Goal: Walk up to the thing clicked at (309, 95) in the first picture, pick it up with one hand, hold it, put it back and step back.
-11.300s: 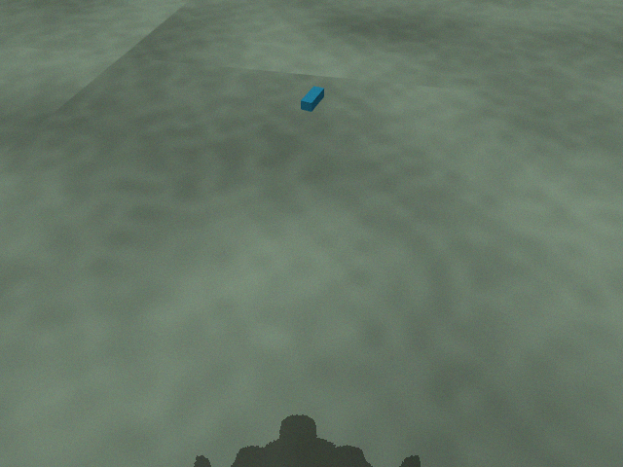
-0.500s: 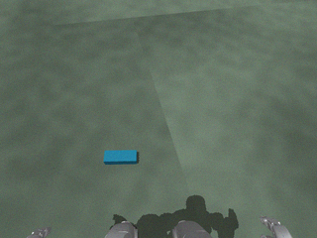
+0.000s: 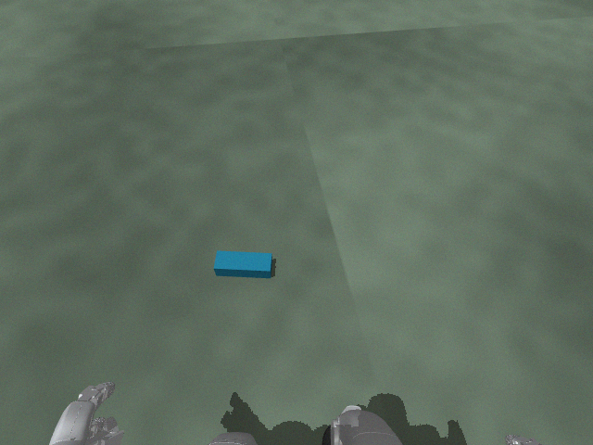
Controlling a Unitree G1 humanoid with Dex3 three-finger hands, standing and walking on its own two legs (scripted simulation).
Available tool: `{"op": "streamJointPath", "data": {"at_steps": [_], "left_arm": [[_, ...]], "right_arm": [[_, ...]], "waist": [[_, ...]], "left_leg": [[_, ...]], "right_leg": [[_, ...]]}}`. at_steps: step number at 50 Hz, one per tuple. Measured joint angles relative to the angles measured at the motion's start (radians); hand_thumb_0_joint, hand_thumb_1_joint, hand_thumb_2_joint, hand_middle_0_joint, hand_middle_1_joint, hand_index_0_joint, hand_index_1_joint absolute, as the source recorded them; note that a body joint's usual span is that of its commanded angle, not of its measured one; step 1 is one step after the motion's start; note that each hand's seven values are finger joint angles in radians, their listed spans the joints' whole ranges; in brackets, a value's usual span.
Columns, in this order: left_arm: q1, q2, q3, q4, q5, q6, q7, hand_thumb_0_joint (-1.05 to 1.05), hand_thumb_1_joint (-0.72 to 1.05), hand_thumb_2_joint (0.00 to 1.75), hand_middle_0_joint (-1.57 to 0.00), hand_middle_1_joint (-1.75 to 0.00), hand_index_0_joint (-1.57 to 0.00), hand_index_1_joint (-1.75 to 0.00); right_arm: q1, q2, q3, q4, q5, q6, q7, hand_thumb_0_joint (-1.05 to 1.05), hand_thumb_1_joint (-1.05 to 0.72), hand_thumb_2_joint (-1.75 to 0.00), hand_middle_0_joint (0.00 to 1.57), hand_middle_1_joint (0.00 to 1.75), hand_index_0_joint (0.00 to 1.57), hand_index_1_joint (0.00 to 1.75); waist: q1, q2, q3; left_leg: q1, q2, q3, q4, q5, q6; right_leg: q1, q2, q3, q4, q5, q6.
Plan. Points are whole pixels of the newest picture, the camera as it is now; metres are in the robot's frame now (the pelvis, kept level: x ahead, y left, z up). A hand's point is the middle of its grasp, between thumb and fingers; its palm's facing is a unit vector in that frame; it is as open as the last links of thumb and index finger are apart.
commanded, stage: walk up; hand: left
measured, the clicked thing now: (243, 264) +0.72 +0.20 -0.72
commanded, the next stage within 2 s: stand in 0.88 s
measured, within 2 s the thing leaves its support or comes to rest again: neither
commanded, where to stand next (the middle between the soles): +0.32 +0.02 m, yaw -2 degrees
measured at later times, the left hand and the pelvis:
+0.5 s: hand out of the picture -0.02 +0.25 -0.13, palm faces +0.01 -0.92 -0.39, open 7.4 cm; pelvis -0.07 -0.02 +0.01, yaw -1 degrees
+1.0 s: hand out of the picture +0.05 +0.24 -0.12, palm faces -0.04 -0.94 -0.35, open 7.4 cm; pelvis -0.05 -0.01 +0.03, yaw -2 degrees
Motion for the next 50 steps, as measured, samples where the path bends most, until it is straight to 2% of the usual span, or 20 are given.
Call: {"op": "streamJointPath", "data": {"at_steps": [2,4,6,8,11,12,13,14,16,19,22,24,26,27,30,31,32,35,50], "left_arm": [[0.007,-0.004,0.003,0.031,0.0,0.012,-0.002,0.0,0.9,0.9,-0.21,-0.3,-0.21,-0.3],[0.02,-0.001,0.008,0.054,-0.008,0.017,-0.003,0.0,0.9,0.9,-0.21,-0.3,-0.21,-0.3],[0.041,0.003,0.014,0.071,-0.013,0.009,-0.009,0.0,0.9,0.9,-0.2,-0.3,-0.21,-0.3],[0.069,0.005,0.016,0.09,-0.012,-0.002,-0.018,0.0,0.9,0.9,-0.2,-0.3,-0.21,-0.3],[0.112,0.008,0.011,0.132,-0.009,-0.022,-0.028,0.0,0.9,0.9,-0.2,-0.3,-0.21,-0.3],[0.123,0.007,0.011,0.15,-0.007,-0.033,-0.027,0.0,0.9,0.9,-0.2,-0.3,-0.21,-0.3],[0.125,-0.004,0.012,0.173,-0.003,-0.044,-0.022,0.0,0.9,0.9,-0.2,-0.3,-0.21,-0.3],[0.131,-0.014,0.011,0.189,0.004,-0.052,-0.019,0.0,0.9,0.9,-0.2,-0.3,-0.21,-0.3],[0.154,-0.021,0.003,0.205,0.013,-0.06,-0.02,0.0,0.9,0.9,-0.2,-0.3,-0.21,-0.3],[0.167,-0.036,-0.004,0.22,0.011,-0.074,-0.017,0.0,0.9,0.9,-0.21,-0.3,-0.21,-0.3],[0.162,-0.04,-0.007,0.217,0.013,-0.086,-0.019,0.0,0.9,0.9,-0.21,-0.3,-0.21,-0.3],[0.152,-0.036,-0.01,0.211,0.009,-0.088,-0.02,0.0,0.9,0.9,-0.21,-0.3,-0.21,-0.3],[0.133,-0.024,-0.013,0.21,0.0,-0.082,-0.017,0.0,0.9,0.9,-0.21,-0.3,-0.21,-0.3],[0.127,-0.018,-0.015,0.212,-0.006,-0.079,-0.016,0.0,0.9,0.9,-0.21,-0.3,-0.21,-0.3],[0.108,-0.006,-0.02,0.232,-0.018,-0.071,-0.012,0.0,0.9,0.9,-0.21,-0.3,-0.21,-0.3],[0.104,-0.003,-0.021,0.238,-0.018,-0.073,-0.011,0.0,0.9,0.9,-0.21,-0.3,-0.21,-0.3],[0.099,0.0,-0.021,0.243,-0.018,-0.078,-0.01,0.0,0.9,0.9,-0.21,-0.3,-0.21,-0.3],[0.083,-0.002,-0.024,0.258,-0.015,-0.09,-0.011,0.0,0.9,0.9,-0.2,-0.3,-0.21,-0.3],[-0.013,-0.025,-0.059,0.327,-0.023,-0.086,-0.008,0.0,0.9,0.9,-0.2,-0.3,-0.21,-0.3]], "right_arm": [[0.003,0.006,0.006,0.001,-0.006,-0.002,0.011,0.01,-0.9,-0.9,0.2,0.3,0.21,0.3],[0.006,0.017,0.013,0.003,-0.01,-0.008,0.009,0.01,-0.9,-0.9,0.21,0.3,0.21,0.3],[0.005,0.022,0.016,0.003,-0.012,-0.012,0.007,0.01,-0.9,-0.9,0.21,0.3,0.21,0.3],[-0.001,0.019,0.013,-0.002,-0.015,-0.016,0.01,0.01,-0.9,-0.9,0.21,0.3,0.21,0.3],[-0.015,0.007,0.008,-0.018,-0.021,-0.018,0.018,0.01,-0.9,-0.9,0.21,0.3,0.21,0.3],[-0.02,0.001,0.007,-0.023,-0.021,-0.017,0.021,0.01,-0.9,-0.9,0.21,0.3,0.21,0.3],[-0.029,-0.01,0.004,-0.023,-0.017,-0.013,0.022,0.01,-0.9,-0.9,0.21,0.3,0.21,0.3],[-0.031,-0.017,0.0,-0.019,-0.012,-0.007,0.022,0.01,-0.9,-0.9,0.21,0.3,0.21,0.3],[-0.023,-0.017,-0.002,-0.001,-0.002,0.002,0.021,0.01,-0.9,-0.9,0.2,0.3,0.21,0.3],[-0.004,-0.028,-0.005,0.024,0.011,-0.001,0.026,0.01,-0.9,-0.9,0.2,0.3,0.21,0.3],[0.016,-0.033,-0.008,0.05,0.009,-0.006,0.033,0.01,-0.9,-0.9,0.2,0.3,0.21,0.3],[0.026,-0.03,-0.009,0.066,0.007,-0.012,0.038,0.01,-0.9,-0.9,0.2,0.3,0.21,0.3],[0.02,-0.014,-0.011,0.084,0.002,-0.02,0.037,0.01,-0.9,-0.9,0.2,0.3,0.21,0.3],[0.015,-0.003,-0.01,0.089,0.0,-0.024,0.037,0.01,-0.9,-0.9,0.2,0.3,0.21,0.3],[0.01,0.023,0.001,0.095,0.001,-0.029,0.045,0.01,-0.9,-0.9,0.2,0.3,0.21,0.3],[0.007,0.031,0.005,0.098,0.001,-0.028,0.047,0.01,-0.9,-0.9,0.2,0.3,0.21,0.3],[0.003,0.038,0.01,0.1,0.003,-0.027,0.048,0.01,-0.9,-0.9,0.2,0.3,0.21,0.3],[-0.012,0.049,0.019,0.11,0.008,-0.024,0.047,0.01,-0.9,-0.9,0.2,0.3,0.21,0.3],[-0.111,0.031,0.026,0.175,0.024,-0.039,0.032,0.01,-0.9,-0.9,0.2,0.3,0.21,0.3]], "waist": [[-0.014,0.013,-0.014],[-0.018,0.016,-0.03],[-0.012,0.017,-0.045],[-0.007,0.023,-0.059],[-0.002,0.037,-0.08],[0.001,0.045,-0.085],[-0.002,0.076,-0.077],[-0.007,0.1,-0.076],[0.008,0.099,-0.099],[0.013,0.105,-0.114],[0.013,0.106,-0.122],[0.009,0.101,-0.122],[0.009,0.074,-0.105],[0.011,0.059,-0.1],[0.004,0.051,-0.113],[0.003,0.051,-0.117],[0.001,0.05,-0.121],[-0.006,0.06,-0.134],[-0.015,0.06,-0.125]], "left_leg": [[-0.021,0.022,-0.012,0.013,0.006,0.009],[-0.025,0.042,-0.018,-0.011,0.033,0.006],[-0.031,0.06,-0.015,-0.037,0.059,0.0],[-0.039,0.075,-0.008,-0.05,0.075,-0.003],[-0.067,0.097,0.008,-0.029,0.075,-0.006],[-0.082,0.107,0.012,-0.006,0.068,-0.013],[-0.093,0.129,0.0,0.024,0.057,-0.014],[-0.102,0.133,-0.027,0.05,0.024,-0.01],[-0.12,0.091,-0.067,0.114,-0.085,-0.011],[-0.122,0.056,-0.088,0.162,-0.101,-0.012],[-0.093,0.055,-0.074,0.108,-0.104,-0.014],[-0.046,0.06,-0.053,-0.001,-0.069,-0.014],[-0.007,0.041,-0.036,-0.093,0.09,-0.017],[0.0,0.033,-0.026,-0.105,0.109,-0.017],[0.0,0.043,-0.022,-0.1,0.092,-0.013],[0.003,0.05,-0.023,-0.099,0.088,-0.015],[0.005,0.056,-0.024,-0.098,0.085,-0.018],[0.008,0.071,-0.032,-0.097,0.08,-0.025],[0.079,0.067,-0.024,-0.226,0.139,-0.026]], "right_leg": [[-0.033,0.066,0.056,0.14,-0.142,0.003],[-0.051,0.122,0.112,0.293,-0.174,0.0],[-0.034,0.137,0.131,0.343,-0.161,0.001],[0.024,0.118,0.121,0.265,-0.167,0.011],[0.155,0.074,0.089,-0.005,-0.179,0.012],[0.203,0.068,0.08,-0.116,-0.128,0.008],[0.224,0.087,0.068,-0.161,-0.047,0.011],[0.228,0.103,0.056,-0.166,-0.025,0.013],[0.211,0.097,0.065,-0.151,-0.025,0.004],[0.215,0.078,0.064,-0.171,-0.012,0.008],[0.214,0.057,0.05,-0.184,-0.005,0.018],[0.209,0.043,0.039,-0.176,-0.01,0.027],[0.203,0.017,0.046,-0.149,-0.023,0.04],[0.201,0.009,0.056,-0.142,-0.024,0.043],[0.204,0.024,0.066,-0.147,-0.064,0.016],[0.214,0.03,0.063,-0.167,-0.039,0.014],[0.225,0.034,0.06,-0.191,0.003,0.019],[0.247,0.047,0.052,-0.23,0.018,0.039],[0.31,0.039,0.059,-0.348,0.069,0.045]]}}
